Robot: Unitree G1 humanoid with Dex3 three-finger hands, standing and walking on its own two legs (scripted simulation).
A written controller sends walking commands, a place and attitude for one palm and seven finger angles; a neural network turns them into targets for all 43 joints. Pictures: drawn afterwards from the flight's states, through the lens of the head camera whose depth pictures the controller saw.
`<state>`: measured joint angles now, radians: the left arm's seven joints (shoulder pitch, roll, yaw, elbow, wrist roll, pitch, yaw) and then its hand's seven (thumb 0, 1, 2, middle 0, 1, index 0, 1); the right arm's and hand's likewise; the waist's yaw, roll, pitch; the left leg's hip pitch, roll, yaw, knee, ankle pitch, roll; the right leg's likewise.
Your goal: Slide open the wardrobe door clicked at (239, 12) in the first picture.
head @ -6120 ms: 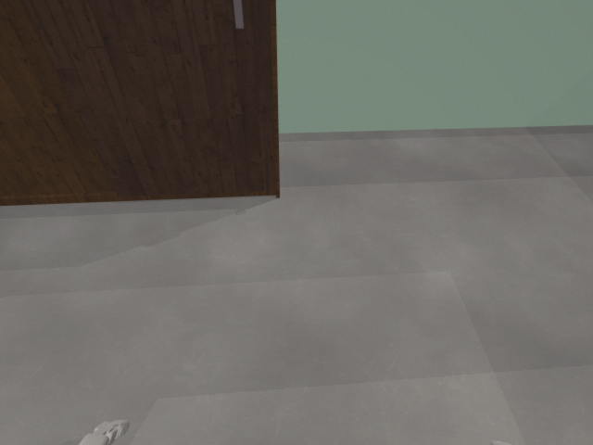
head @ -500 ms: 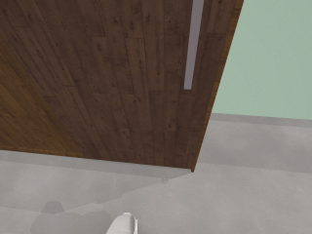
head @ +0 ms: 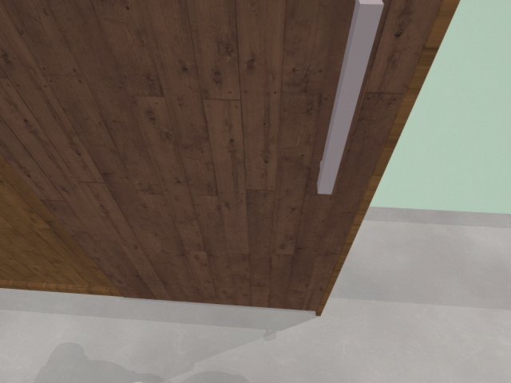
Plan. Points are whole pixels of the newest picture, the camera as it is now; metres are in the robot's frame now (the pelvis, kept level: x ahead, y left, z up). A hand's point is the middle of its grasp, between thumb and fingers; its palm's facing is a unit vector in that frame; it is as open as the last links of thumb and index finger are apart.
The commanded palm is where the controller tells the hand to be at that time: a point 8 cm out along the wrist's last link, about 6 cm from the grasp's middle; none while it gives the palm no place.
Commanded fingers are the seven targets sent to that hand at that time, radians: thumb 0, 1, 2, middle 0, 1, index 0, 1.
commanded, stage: come to a stop and stand still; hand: right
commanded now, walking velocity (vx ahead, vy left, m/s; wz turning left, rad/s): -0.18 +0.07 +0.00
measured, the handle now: (339, 110) +0.45 -0.10 +0.21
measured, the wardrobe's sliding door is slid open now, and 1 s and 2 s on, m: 0.00 0.00 0.00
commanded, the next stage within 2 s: look again from close up in 1.30 s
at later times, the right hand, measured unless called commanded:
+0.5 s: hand out of the picture -0.06 -0.15 -0.15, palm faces +0.03 +0.97 -0.24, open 7.4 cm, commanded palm none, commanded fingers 0.00 -0.90 -0.90 0.20 0.30 0.20 0.30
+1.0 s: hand out of the picture -0.07 -0.19 -0.17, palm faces +0.04 +0.98 -0.19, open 7.4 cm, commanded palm none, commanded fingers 0.00 -0.90 -0.90 0.20 0.30 0.20 0.30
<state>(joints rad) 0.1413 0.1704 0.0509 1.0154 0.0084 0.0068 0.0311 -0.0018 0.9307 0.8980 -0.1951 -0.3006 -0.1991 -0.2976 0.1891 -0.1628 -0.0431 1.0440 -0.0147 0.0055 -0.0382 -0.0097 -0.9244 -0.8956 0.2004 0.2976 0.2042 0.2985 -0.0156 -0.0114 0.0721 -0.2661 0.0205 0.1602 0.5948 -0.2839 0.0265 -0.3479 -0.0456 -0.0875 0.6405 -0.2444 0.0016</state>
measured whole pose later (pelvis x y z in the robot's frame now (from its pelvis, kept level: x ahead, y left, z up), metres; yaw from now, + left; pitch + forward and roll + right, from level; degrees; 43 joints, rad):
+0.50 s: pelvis -0.06 +0.03 +0.02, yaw +2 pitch -1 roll -2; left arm 0.24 0.20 0.07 1.07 0.02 0.06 0.01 -0.01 0.93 0.90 -0.20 -0.30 -0.20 -0.30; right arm 0.34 -0.14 -0.02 1.07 -0.02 0.02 -0.03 0.00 -0.91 -0.90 0.20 0.30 0.20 0.30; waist -0.01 -0.03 -0.01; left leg -0.12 0.04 0.03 0.44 -0.30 0.01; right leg -0.40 -0.02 -0.06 0.66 -0.31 0.02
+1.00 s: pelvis -0.06 -0.02 +0.01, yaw +1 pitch -2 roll +0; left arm 0.22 0.15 0.02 1.11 0.01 -0.01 0.05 0.01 0.96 0.90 -0.20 -0.30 -0.21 -0.30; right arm 0.27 -0.17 -0.02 1.15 -0.01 0.02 -0.04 0.00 -0.91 -0.90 0.20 0.30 0.20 0.30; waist -0.02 0.03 0.04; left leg -0.12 0.11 0.03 0.45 -0.29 -0.08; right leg -0.17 -0.01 -0.11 0.47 -0.27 -0.02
